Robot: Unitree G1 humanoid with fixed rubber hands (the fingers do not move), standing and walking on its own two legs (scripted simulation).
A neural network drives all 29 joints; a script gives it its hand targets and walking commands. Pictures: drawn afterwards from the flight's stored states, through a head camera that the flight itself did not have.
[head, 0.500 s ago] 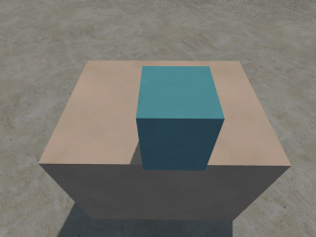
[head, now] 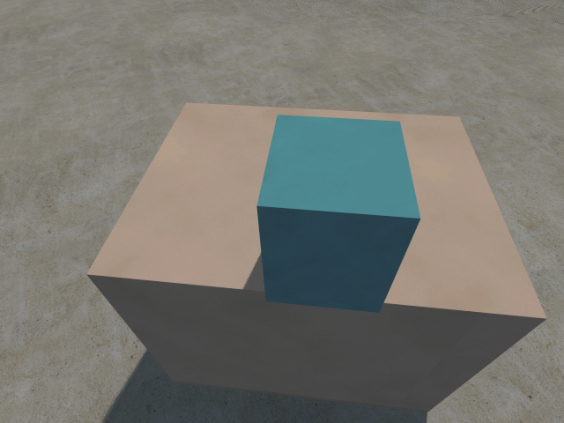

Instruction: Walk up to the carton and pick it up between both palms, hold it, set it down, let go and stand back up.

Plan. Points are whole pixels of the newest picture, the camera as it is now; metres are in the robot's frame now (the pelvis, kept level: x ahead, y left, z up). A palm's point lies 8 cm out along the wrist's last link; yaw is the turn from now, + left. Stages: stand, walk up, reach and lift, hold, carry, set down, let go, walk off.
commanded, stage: walk up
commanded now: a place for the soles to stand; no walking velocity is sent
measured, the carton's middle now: (329, 215) +0.44 -0.04 +0.04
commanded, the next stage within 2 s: reach and lift in 0.26 s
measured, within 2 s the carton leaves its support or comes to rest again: neither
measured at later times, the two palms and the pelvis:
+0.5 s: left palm (118, 396) +0.18 +0.27 -0.06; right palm (464, 380) +0.22 -0.24 -0.07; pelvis -0.01 +0.00 +0.01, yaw +1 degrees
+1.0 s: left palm (148, 361) +0.23 +0.24 -0.06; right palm (460, 384) +0.21 -0.23 -0.07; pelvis +0.03 +0.02 +0.01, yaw +0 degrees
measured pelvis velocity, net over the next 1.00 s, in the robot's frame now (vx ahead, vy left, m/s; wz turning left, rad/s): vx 0.03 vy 0.02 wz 0.00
